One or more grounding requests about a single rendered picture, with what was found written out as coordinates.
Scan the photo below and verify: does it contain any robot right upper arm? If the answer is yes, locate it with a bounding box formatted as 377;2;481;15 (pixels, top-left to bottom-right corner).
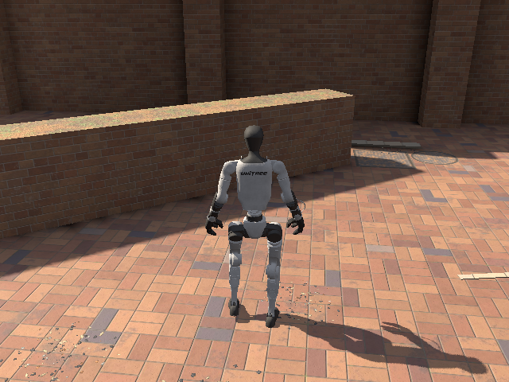
270;160;294;203

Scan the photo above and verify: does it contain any right robot forearm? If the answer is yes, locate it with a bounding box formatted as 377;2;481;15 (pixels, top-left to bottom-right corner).
286;190;302;220

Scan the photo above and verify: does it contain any right robot hand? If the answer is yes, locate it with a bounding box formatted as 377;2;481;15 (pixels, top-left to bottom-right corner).
286;217;305;235

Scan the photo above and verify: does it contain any robot left shin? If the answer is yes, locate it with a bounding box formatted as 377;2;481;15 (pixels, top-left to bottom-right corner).
229;253;240;306

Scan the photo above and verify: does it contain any left robot forearm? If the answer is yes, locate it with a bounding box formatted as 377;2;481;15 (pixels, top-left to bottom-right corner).
207;192;223;222

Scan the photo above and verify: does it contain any robot right thigh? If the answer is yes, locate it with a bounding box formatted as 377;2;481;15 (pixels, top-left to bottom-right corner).
266;222;282;279

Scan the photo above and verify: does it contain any left robot hand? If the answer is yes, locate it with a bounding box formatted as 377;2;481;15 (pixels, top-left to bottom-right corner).
205;218;223;236

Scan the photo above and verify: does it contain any robot left upper arm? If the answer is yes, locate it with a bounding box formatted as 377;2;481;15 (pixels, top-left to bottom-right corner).
216;160;238;204

